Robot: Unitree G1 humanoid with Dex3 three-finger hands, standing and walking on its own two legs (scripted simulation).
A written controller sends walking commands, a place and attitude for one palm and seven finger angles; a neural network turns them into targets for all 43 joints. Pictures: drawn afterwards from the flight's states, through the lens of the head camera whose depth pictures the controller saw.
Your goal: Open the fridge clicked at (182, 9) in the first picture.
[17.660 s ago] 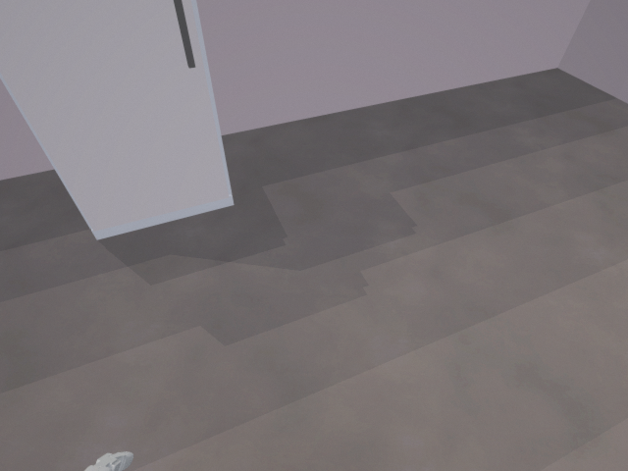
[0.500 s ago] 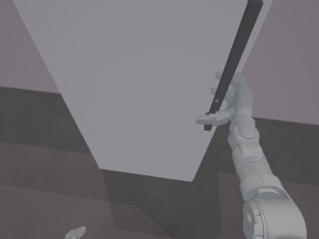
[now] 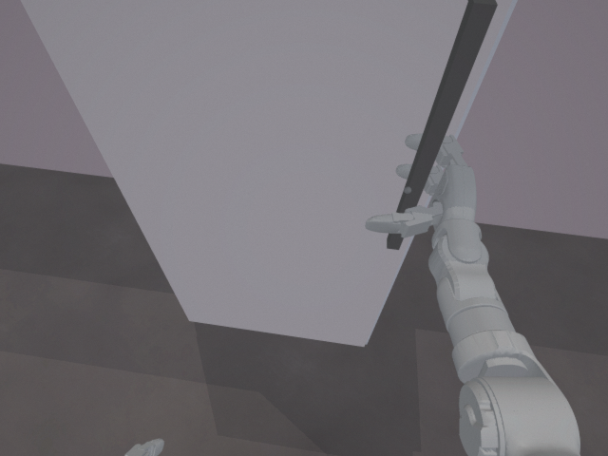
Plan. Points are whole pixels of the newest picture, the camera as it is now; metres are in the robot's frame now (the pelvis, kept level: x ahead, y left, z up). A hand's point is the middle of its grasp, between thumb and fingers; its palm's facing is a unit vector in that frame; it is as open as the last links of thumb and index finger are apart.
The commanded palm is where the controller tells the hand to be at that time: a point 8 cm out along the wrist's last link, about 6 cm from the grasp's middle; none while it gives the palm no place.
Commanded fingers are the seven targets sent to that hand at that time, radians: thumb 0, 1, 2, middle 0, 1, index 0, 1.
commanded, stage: grip the handle and tug to test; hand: right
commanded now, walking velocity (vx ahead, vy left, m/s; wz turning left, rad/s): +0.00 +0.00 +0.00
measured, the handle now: (423, 148) +0.49 -0.09 +0.15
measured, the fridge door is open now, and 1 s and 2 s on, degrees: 0 0 14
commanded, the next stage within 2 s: pull the door a little, standing still in 1.28 s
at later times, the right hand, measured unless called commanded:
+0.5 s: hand (408, 190) +0.45 -0.07 +0.12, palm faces +0.00 +1.00 +0.00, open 6.2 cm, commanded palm +0.42 -0.13 +0.12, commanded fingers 0.00 -0.90 -0.90 0.45 1.40 0.45 1.40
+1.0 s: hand (400, 191) +0.44 -0.06 +0.12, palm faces +0.00 +1.00 +0.00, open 5.4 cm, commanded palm +0.40 -0.12 +0.12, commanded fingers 0.00 -0.90 -0.90 0.45 1.40 0.45 1.40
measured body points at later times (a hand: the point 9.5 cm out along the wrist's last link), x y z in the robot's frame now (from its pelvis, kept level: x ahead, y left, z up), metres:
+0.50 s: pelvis +0.00 +0.00 +0.00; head +0.04 +0.01 +0.45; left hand +0.07 +0.25 -0.12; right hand +0.44 -0.13 +0.12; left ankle +0.00 +0.11 -0.72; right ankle +0.00 -0.11 -0.72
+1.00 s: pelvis +0.00 +0.01 +0.00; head +0.04 +0.02 +0.45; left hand +0.07 +0.26 -0.12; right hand +0.44 -0.12 +0.12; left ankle +0.00 +0.11 -0.72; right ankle +0.00 -0.11 -0.72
